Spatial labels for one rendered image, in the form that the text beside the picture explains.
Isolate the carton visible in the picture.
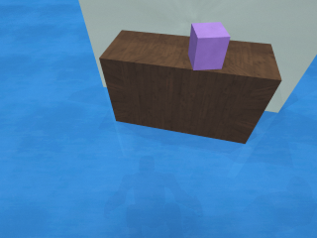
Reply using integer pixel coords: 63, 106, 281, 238
188, 22, 231, 70

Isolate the pedestal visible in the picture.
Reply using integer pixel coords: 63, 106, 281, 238
99, 30, 282, 144

